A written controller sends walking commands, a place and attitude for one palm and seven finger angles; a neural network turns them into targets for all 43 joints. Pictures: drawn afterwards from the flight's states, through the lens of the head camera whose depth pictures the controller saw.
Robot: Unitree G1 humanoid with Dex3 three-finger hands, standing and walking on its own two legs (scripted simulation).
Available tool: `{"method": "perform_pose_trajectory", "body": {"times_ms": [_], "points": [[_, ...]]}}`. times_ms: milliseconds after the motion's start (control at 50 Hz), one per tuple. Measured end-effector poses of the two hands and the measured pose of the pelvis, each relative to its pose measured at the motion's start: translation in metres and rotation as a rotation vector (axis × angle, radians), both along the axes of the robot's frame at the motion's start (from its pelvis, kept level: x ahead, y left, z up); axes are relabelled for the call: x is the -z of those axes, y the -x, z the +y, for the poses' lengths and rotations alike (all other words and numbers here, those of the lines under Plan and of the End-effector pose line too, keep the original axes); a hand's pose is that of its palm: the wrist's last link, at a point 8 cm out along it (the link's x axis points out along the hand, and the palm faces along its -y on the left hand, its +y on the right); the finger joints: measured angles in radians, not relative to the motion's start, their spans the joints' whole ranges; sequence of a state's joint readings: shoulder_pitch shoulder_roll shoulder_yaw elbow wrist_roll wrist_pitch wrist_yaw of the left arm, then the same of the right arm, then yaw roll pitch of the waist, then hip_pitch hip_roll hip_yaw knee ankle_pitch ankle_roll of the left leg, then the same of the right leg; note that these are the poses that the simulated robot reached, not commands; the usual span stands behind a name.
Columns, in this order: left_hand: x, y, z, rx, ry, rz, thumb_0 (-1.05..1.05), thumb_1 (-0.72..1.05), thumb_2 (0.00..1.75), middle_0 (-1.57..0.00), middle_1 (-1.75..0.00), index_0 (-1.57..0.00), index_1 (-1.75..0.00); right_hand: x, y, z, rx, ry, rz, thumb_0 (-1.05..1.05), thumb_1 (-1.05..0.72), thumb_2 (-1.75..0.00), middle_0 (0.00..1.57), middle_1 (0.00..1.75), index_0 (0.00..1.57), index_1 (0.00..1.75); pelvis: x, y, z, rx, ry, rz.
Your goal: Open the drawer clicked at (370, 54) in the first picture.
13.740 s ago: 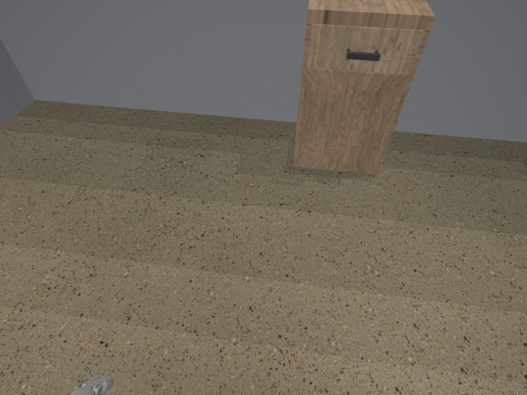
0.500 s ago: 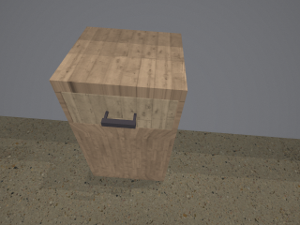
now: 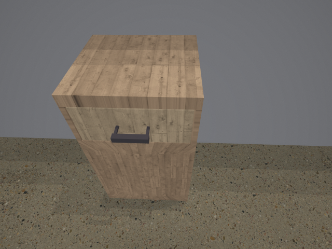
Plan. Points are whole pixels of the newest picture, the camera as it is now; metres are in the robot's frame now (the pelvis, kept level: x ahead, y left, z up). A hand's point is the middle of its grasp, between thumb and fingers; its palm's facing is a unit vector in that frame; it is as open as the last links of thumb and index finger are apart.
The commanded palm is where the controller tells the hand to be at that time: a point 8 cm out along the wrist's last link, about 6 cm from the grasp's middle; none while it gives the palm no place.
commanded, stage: look again from close up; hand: left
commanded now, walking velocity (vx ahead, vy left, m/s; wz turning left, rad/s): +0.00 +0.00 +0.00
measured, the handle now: (131, 133) +0.51 +0.16 -0.08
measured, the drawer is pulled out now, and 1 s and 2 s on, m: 0.00 0.00 0.00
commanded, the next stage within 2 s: raise the hand with hooked fingers in 0.20 s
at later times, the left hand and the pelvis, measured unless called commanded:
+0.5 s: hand (101, 227) +0.19 +0.17 -0.05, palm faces -0.05 -0.68 -0.74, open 7.5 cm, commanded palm +0.12 +0.20 -0.04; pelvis +0.00 -0.03 -0.01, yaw +0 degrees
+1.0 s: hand (101, 202) +0.23 +0.18 -0.01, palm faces +0.15 -0.03 -0.99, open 10.2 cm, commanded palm +0.19 +0.18 +0.03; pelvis -0.01 -0.08 -0.06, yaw +1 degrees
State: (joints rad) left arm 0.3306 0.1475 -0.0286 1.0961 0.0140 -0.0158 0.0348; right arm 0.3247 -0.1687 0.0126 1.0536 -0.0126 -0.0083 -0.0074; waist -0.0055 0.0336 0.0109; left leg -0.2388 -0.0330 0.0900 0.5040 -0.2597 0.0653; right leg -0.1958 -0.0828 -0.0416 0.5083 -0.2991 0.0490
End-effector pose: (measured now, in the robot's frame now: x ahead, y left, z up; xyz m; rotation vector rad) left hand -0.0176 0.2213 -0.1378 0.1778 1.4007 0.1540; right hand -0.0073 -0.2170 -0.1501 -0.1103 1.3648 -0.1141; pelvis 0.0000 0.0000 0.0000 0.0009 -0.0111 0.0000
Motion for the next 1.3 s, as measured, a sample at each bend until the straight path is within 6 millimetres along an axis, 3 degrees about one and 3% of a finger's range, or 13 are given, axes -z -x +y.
{"method": "perform_pose_trajectory", "body": {"times_ms": [160, 340, 420, 480, 560, 620, 740, 780, 840, 940, 1040, 1160, 1300], "points": [[0.001, -0.028, -0.014, 0.014, 0.012, -0.052, 0.00, 0.91, 0.90, -0.20, -0.30, -0.20, -0.30, -0.004, -0.013, -0.016, 0.000, 0.017, -0.020, 0.01, -0.92, -0.90, 0.20, 0.30, 0.20, 0.30, -0.002, -0.007, -0.012, 0.008, -0.005, -0.008], [-0.002, -0.039, -0.025, 0.061, -0.002, -0.055, 0.01, 0.93, 0.90, -0.20, -0.30, -0.20, -0.30, -0.010, -0.022, -0.031, -0.003, 0.039, -0.015, 0.01, -0.92, -0.90, 0.20, 0.30, 0.20, 0.30, -0.003, -0.012, -0.024, 0.010, 0.000, 0.006], [-0.064, -0.115, -0.009, 0.228, -0.239, -0.456, 0.03, 0.92, 0.89, -0.21, -0.31, -0.20, -0.31, -0.020, -0.056, -0.050, 0.003, 0.101, -0.269, 0.02, -0.92, -0.90, 0.20, 0.30, 0.20, 0.30, 0.002, -0.009, -0.030, 0.011, -0.029, 0.024], [-0.120, -0.172, -0.014, 0.424, -0.462, -0.701, 0.02, 0.88, 0.87, -0.21, -0.34, -0.20, -0.34, -0.024, -0.096, -0.064, -0.021, 0.109, -0.447, 0.02, -0.92, -0.90, 0.20, 0.30, 0.20, 0.30, 0.007, -0.004, -0.033, -0.002, -0.024, 0.052], [-0.162, -0.213, -0.033, 0.705, -0.769, -0.876, 0.01, 0.80, 0.84, -0.20, -0.38, -0.20, -0.38, -0.035, -0.150, -0.079, -0.041, 0.099, -0.613, 0.02, -0.92, -0.90, 0.20, 0.30, 0.20, 0.30, 0.015, 0.003, -0.042, 0.025, -0.031, 0.114], [-0.153, -0.207, -0.050, 0.861, -0.853, -0.866, 0.00, 0.74, 0.82, -0.20, -0.42, -0.20, -0.42, -0.046, -0.182, -0.087, -0.070, 0.082, -0.659, 0.01, -0.91, -0.90, 0.20, 0.30, 0.20, 0.30, 0.021, 0.006, -0.053, 0.053, -0.045, 0.150], [-0.111, -0.144, -0.063, 1.007, -0.875, -0.742, 0.00, 0.59, 0.76, -0.22, -0.50, -0.23, -0.51, -0.053, -0.227, -0.093, -0.235, 0.106, -0.657, 0.01, -0.91, -0.90, 0.20, 0.30, 0.20, 0.30, 0.035, 0.011, -0.074, 0.030, -0.054, 0.199], [-0.111, -0.132, -0.058, 1.012, -0.923, -0.737, 0.00, 0.54, 0.74, -0.24, -0.53, -0.24, -0.54, -0.048, -0.238, -0.091, -0.277, 0.115, -0.651, 0.01, -0.91, -0.90, 0.20, 0.30, 0.20, 0.30, 0.041, 0.013, -0.079, 0.011, -0.049, 0.206], [-0.126, -0.138, -0.049, 0.993, -1.033, -0.814, 0.00, 0.46, 0.71, -0.25, -0.58, -0.25, -0.58, -0.036, -0.248, -0.084, -0.304, 0.103, -0.659, 0.01, -0.91, -0.90, 0.20, 0.30, 0.20, 0.30, 0.051, 0.015, -0.083, -0.014, -0.035, 0.210], [-0.164, -0.189, -0.046, 0.985, -1.209, -0.991, 0.00, 0.34, 0.66, -0.26, -0.66, -0.26, -0.66, -0.012, -0.241, -0.066, -0.283, 0.025, -0.656, 0.01, -0.91, -0.90, 0.20, 0.30, 0.20, 0.30, 0.063, 0.017, -0.085, -0.022, -0.023, 0.214], [-0.180, -0.233, -0.048, 0.939, -1.189, -0.914, 0.00, 0.23, 0.61, -0.26, -0.73, -0.26, -0.73, 0.001, -0.204, -0.061, -0.168, -0.048, -0.548, 0.01, -0.91, -0.90, 0.20, 0.30, 0.20, 0.30, 0.050, 0.011, -0.082, 0.006, -0.039, 0.199], [-0.179, -0.240, -0.056, 1.049, -1.011, -0.807, 0.00, 0.10, 0.55, -0.27, -0.82, -0.27, -0.82, -0.006, -0.159, -0.081, -0.072, 0.015, -0.445, 0.01, -0.91, -0.90, 0.20, 0.30, 0.20, 0.30, 0.030, -0.001, -0.072, 0.083, -0.056, 0.170], [-0.198, -0.252, -0.053, 1.098, -1.070, -1.022, 0.00, -0.07, 0.48, -0.29, -0.92, -0.29, -0.93, -0.013, -0.144, -0.105, -0.046, 0.145, -0.403, 0.01, -0.91, -0.90, 0.20, 0.30, 0.20, 0.30, 0.028, -0.006, -0.056, 0.076, -0.032, 0.167]]}}
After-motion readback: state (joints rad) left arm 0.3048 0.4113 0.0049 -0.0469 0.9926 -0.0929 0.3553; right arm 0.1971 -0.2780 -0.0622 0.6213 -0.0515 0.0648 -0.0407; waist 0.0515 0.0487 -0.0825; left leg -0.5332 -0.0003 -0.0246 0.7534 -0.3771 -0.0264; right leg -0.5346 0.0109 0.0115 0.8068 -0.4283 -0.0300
